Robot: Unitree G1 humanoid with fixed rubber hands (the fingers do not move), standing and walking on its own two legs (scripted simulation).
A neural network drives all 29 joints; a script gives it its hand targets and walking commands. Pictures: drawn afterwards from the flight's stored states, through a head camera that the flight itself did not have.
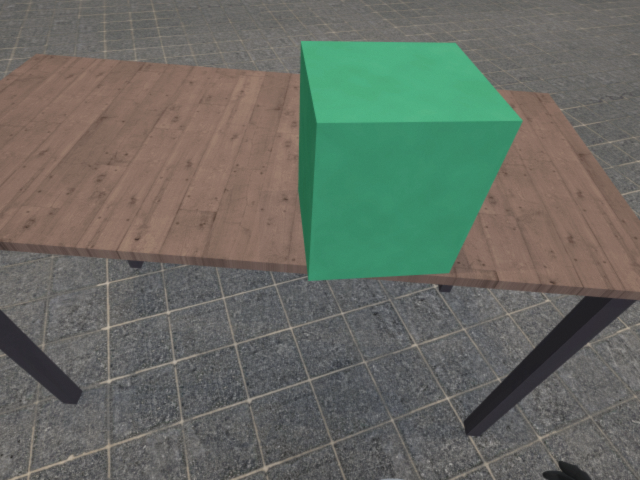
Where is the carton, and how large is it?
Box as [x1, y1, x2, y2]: [298, 41, 522, 280]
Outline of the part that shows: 301,41 298,191 308,280 448,272 522,120 455,43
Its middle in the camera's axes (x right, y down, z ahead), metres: +0.09 -0.11 +0.54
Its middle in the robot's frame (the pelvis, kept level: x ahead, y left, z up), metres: +0.50 -0.07 +0.15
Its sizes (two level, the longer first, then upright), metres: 0.210 0.200 0.250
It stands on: a table, 0.79 m high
